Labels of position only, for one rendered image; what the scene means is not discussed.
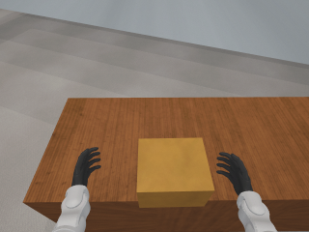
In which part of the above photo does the right robot forearm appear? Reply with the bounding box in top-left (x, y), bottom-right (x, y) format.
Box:
top-left (237, 190), bottom-right (278, 232)

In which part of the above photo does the left robot forearm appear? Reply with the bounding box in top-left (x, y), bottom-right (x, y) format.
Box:
top-left (52, 185), bottom-right (91, 232)

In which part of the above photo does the robot right hand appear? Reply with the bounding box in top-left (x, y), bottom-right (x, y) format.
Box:
top-left (216, 152), bottom-right (253, 195)

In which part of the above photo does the pedestal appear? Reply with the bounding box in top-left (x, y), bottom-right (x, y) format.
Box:
top-left (23, 97), bottom-right (309, 232)

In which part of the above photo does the robot left hand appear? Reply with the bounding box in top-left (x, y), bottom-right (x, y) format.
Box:
top-left (71, 147), bottom-right (101, 187)

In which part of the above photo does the carton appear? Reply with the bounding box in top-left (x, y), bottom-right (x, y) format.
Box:
top-left (136, 137), bottom-right (214, 208)

